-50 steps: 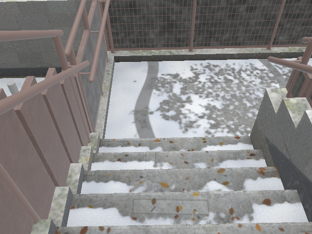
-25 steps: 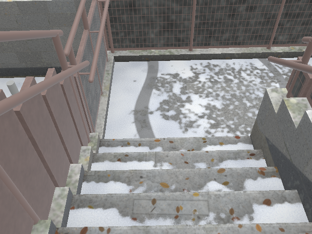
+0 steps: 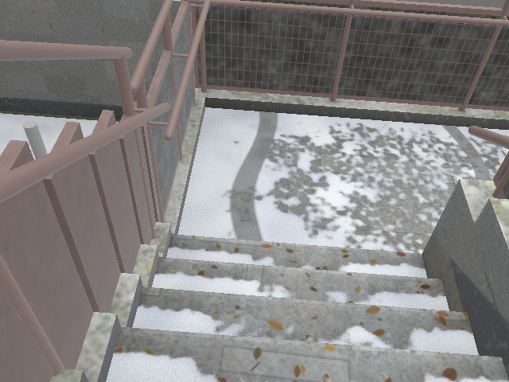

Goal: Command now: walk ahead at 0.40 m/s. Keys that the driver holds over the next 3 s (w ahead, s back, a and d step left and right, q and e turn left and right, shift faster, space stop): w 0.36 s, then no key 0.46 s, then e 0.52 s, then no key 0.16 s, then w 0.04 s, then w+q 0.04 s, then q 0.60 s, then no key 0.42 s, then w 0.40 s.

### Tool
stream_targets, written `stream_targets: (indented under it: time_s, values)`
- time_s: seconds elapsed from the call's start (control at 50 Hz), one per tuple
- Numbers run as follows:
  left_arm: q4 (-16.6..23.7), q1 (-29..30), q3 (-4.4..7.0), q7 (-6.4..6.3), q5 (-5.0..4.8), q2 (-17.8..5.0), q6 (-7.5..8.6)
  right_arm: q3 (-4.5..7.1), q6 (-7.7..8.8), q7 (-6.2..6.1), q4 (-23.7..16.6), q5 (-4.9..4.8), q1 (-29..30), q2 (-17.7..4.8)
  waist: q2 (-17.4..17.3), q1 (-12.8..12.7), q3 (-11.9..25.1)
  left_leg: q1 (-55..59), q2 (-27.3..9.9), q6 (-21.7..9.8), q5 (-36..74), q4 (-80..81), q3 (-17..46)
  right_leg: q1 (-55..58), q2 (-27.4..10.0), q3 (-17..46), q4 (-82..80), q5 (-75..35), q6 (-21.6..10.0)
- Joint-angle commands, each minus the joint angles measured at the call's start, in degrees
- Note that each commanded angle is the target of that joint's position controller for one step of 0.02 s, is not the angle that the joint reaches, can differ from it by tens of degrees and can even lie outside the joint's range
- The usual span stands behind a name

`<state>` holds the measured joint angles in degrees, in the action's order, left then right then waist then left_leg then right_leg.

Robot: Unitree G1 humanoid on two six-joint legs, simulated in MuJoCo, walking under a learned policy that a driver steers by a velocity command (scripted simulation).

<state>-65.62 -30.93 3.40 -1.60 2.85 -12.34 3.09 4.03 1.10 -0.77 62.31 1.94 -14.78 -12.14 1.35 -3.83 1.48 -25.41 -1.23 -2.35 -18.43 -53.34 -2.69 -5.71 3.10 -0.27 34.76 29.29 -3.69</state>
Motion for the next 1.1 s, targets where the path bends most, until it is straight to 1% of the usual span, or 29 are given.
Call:
stream_targets:
  time_s: [0.02,0.12,0.16,0.18,0.2,0.24,0.3,0.34,0.4,0.42,0.44,0.46,0.5,0.54,0.56,0.58,0.6,0.62,0.64,0.66,0.7,0.74,0.76,0.78,0.8,0.84,0.94,0.96,1.1]
  values:
    - [0.94,-1.15,1.05,-0.03,1.01,-6.36,2.78,1.61,1.08,-0.36,-2.31,-0.36,0.69,-4.41,4.91,1.94,-11.28,-11.64,-5.49,-0.31,11.14,-0.76,10.53,-2.24,-18.53,19.69,0.23,-15.95,-11.41]
    - [-3.03,-18.35,-0.53,-0.70,1.80,-3.02,3.38,2.36,5.02,0.67,-11.28,-0.24,22.16,-5.23,-0.39,-11.08,-13.00,-41.26,-1.63,3.80,5.20,5.15,10.82,19.26,-15.22,22.20,17.27,-14.11,-10.78]
    - [-1.08,-11.58,-1.06,-1.04,3.44,-3.48,2.49,1.81,6.39,0.78,-9.42,-0.76,10.64,-3.92,-1.93,-4.01,-6.18,-19.59,-0.93,3.13,6.22,12.36,15.49,4.99,-11.70,17.99,34.05,-16.92,-6.39]
    - [2.45,-2.73,-1.60,0.05,3.46,-2.56,1.44,2.70,7.20,0.78,-3.00,-2.00,-8.04,-7.93,-20.83,6.42,0.22,12.26,-3.49,4.33,25.42,29.13,16.15,-17.35,-1.64,2.70,50.54,-3.87,-0.08]
    - [5.67,5.78,-2.22,-0.10,2.04,-2.38,1.80,3.58,5.61,0.91,-0.33,-3.22,-18.19,-11.00,-24.34,13.55,1.69,31.05,-7.62,8.30,3.96,32.82,22.64,-39.16,-0.83,2.16,52.23,9.01,0.04]
    - [7.11,14.52,-0.89,0.07,-0.75,-5.52,3.99,3.17,2.92,-0.56,-0.16,1.09,-18.42,-10.19,-12.15,16.02,-9.60,29.93,-10.51,4.31,5.38,28.25,25.75,-51.82,-2.19,5.34,52.06,-0.97,-0.38]
    - [2.86,7.90,0.22,1.15,0.18,-5.24,3.78,1.98,3.58,-1.08,-0.31,0.56,-15.06,-8.39,-3.52,8.46,-14.14,23.84,-10.34,-4.56,13.55,18.66,20.86,-52.72,-5.69,1.18,42.77,-5.09,1.01]
    - [1.10,6.35,-0.46,0.83,0.23,-2.12,4.48,0.21,6.40,-3.15,-0.83,-1.04,-8.75,0.56,5.91,2.31,-15.34,-1.25,0.33,1.08,-0.10,9.20,2.62,-29.12,-1.97,-5.09,12.21,-39.36,2.52]
    - [-6.97,-12.37,-1.53,0.88,0.61,4.30,2.15,1.04,6.89,-3.97,-3.27,-3.70,0.55,-3.08,3.09,-8.58,-5.58,-23.99,-1.27,0.90,16.13,-2.23,-1.58,12.71,5.03,-11.64,17.97,-57.50,2.52]
    - [-8.80,-22.44,-2.22,0.59,-0.39,2.39,3.01,1.08,7.98,-4.02,-5.78,-0.66,9.94,-2.01,5.13,-14.17,-3.81,-25.14,5.34,4.08,-15.39,-12.86,-6.11,15.29,0.17,-4.05,6.59,-63.02,0.45]
    - [-7.91,-27.91,-1.65,0.20,-0.12,0.09,3.79,1.70,7.60,-3.13,-7.53,-0.42,20.33,-4.20,0.69,-21.46,-3.23,-33.06,5.70,2.17,-27.77,-29.45,-1.84,25.62,-5.62,3.50,-1.10,-66.76,-4.09]
    - [-4.77,-21.08,-2.46,0.10,0.23,-0.49,3.64,1.08,7.48,-2.71,-8.13,-0.91,19.77,-3.24,5.08,-19.14,-3.97,-25.37,8.24,-0.55,-34.02,-34.40,-5.76,21.03,-6.35,-1.82,-16.52,-80.32,-2.90]
    - [-0.10,-10.09,-2.19,0.40,-0.58,-2.86,1.73,-0.16,4.19,-2.53,-5.47,-0.32,10.83,-0.47,-4.91,-8.22,-3.40,-14.58,4.58,-6.66,-30.07,-32.31,-1.33,14.30,-9.91,1.21,-24.03,-65.31,-3.44]
    - [1.57,-9.26,-3.72,2.95,1.23,-3.44,1.63,-2.09,0.36,-1.95,-2.59,-2.42,-8.20,7.54,5.68,-0.01,-2.81,-18.93,9.17,-5.27,-33.74,-57.71,-2.99,8.06,-16.14,9.17,-3.70,-83.50,-7.60]
    - [-1.20,-16.99,-1.39,3.02,1.61,-10.28,3.81,-2.75,-0.38,-3.28,-5.81,-1.37,-14.82,8.36,24.49,1.06,-7.48,-36.78,4.83,-6.49,-29.94,-66.40,4.01,8.16,-31.66,30.95,0.87,-96.32,-20.85]
    - [-4.71,-20.64,-2.30,3.24,-1.16,-5.91,5.07,-2.81,0.57,-4.81,-6.24,2.07,-11.63,2.72,8.96,0.15,-6.81,-49.80,1.99,-4.84,-15.94,-56.82,14.07,15.39,-33.24,30.72,-0.37,-78.82,-20.82]
    - [-1.72,-10.01,-0.41,2.01,-1.06,-13.12,5.52,-2.40,0.67,-4.86,-11.33,2.72,-2.65,-1.11,17.31,0.43,-7.84,-51.34,-3.50,0.22,-10.99,-44.39,17.86,5.29,-40.14,51.45,-13.63,-35.56,-24.44]
    - [3.61,5.19,-3.35,-0.41,1.58,-4.30,5.62,-1.91,1.11,-4.81,-13.33,0.89,2.81,-3.86,-7.19,7.34,-12.93,-33.66,-9.38,4.71,17.60,-19.17,21.59,-17.78,-34.59,43.50,-18.49,-29.65,-20.17]
    - [4.97,9.01,-4.32,-1.05,0.63,-3.60,5.09,-1.90,0.60,-3.06,-10.11,0.55,0.09,-3.45,-13.75,9.86,-10.32,-10.05,-6.62,5.06,26.05,-10.82,15.08,-32.07,-27.91,33.06,-13.01,-33.05,-14.70]
    - [5.87,10.19,-3.93,-0.74,0.45,-6.62,4.92,-2.38,-0.85,-2.11,-7.60,-0.42,-3.93,-0.14,-8.87,9.58,-8.22,9.44,-3.51,6.45,22.25,-12.32,5.50,-42.64,-22.82,23.91,-11.13,-45.24,-10.36]
    - [5.60,10.55,-4.31,0.79,-4.21,-5.24,5.27,-2.93,-3.49,-1.20,-2.97,0.11,-12.38,2.22,-4.15,11.38,-5.87,20.37,-0.24,3.16,25.73,-17.08,-0.70,-45.83,-16.53,12.82,-3.62,-45.52,-3.94]
    - [2.06,2.19,-2.36,1.84,-6.48,-8.66,3.25,-1.01,-1.92,-1.51,0.55,0.41,-18.73,-4.33,-0.91,10.35,-8.17,20.57,1.75,-1.78,14.99,0.27,-2.61,-30.82,-9.70,3.96,11.18,-66.62,-2.90]
    - [1.43,-3.67,-1.53,1.16,-5.98,-8.07,1.98,-0.34,-0.66,-0.83,0.15,-0.67,-19.86,-8.24,-10.41,9.50,-6.84,23.05,-4.00,-4.96,41.68,10.54,6.77,-29.56,-2.80,0.72,25.15,-50.57,0.12]
    - [2.48,-3.32,-1.69,0.47,-4.29,-3.61,-0.13,-0.51,-0.10,-0.40,-1.98,-2.23,-16.29,-8.91,-21.27,8.06,-4.27,17.75,-16.39,-13.54,51.12,24.51,26.43,-30.02,6.22,-2.91,46.25,-3.43,2.89]
    - [4.15,1.83,-1.68,-0.05,-2.37,-2.51,-1.50,-3.09,1.35,0.04,-3.74,-4.00,-12.04,-3.58,-14.39,5.27,-7.81,13.25,-16.77,-14.20,51.70,24.88,29.85,-34.00,3.87,4.51,43.62,3.99,1.33]
    - [4.67,5.19,-1.37,-0.80,-0.76,-1.26,-3.59,-3.43,2.42,0.32,-5.14,-3.32,-5.79,-1.51,-5.02,2.07,-7.42,9.71,-14.78,-12.88,49.59,21.60,19.73,-33.81,0.63,5.27,39.07,-0.50,0.58]
    - [7.71,10.13,-0.07,0.11,0.26,-1.55,-6.78,-2.14,1.27,-0.12,-8.77,0.48,-4.46,-4.35,-5.42,0.96,4.01,8.50,-15.43,-11.54,42.52,17.41,10.43,-26.55,-1.90,-0.54,40.81,-16.82,0.71]
    - [9.38,11.40,0.16,0.50,-1.85,-1.80,-6.78,-1.17,0.87,-0.38,-9.71,0.79,-6.52,-7.35,-4.27,1.98,5.65,9.48,-17.18,-12.12,44.06,16.77,11.24,-27.24,-2.08,-0.11,42.94,-18.21,0.65]
    - [19.98,25.52,0.42,-0.15,0.02,-2.55,-8.48,-0.30,0.45,-1.09,-13.08,-0.74,-8.17,-11.28,-8.98,5.78,-0.38,12.13,-22.84,-11.06,37.01,18.24,8.39,-34.34,-2.39,-0.14,39.03,-14.84,3.72]
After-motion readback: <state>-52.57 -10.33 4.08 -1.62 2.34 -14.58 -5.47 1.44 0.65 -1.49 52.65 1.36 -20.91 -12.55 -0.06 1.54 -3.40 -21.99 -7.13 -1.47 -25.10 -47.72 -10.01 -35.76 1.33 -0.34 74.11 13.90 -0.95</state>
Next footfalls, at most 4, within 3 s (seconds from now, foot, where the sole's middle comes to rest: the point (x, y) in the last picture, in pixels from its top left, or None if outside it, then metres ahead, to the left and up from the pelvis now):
0.06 left None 0.07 0.13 -0.76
0.52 right None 0.46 0.08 -1.09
0.72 left None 0.58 0.28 -1.09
1.24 right None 0.54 0.02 -1.09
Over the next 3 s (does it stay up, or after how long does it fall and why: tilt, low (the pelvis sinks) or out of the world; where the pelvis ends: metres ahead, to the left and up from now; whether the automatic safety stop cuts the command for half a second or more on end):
stays up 0.56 0.13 -0.33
